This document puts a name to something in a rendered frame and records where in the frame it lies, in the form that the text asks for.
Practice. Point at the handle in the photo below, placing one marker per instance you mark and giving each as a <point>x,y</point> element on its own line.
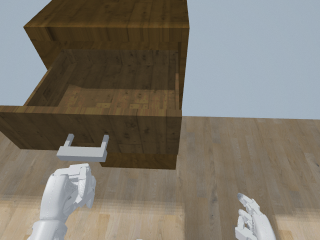
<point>83,154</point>

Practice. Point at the robot left hand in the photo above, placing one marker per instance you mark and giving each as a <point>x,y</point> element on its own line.
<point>76,182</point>

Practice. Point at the robot right hand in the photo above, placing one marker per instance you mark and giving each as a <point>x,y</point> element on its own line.
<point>258,225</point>

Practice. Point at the cabinet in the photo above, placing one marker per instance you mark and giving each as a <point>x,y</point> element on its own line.
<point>115,25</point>

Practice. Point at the drawer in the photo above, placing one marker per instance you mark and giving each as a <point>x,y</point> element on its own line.
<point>130,95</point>

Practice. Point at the left robot forearm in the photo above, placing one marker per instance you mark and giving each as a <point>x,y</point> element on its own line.
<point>48,229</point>

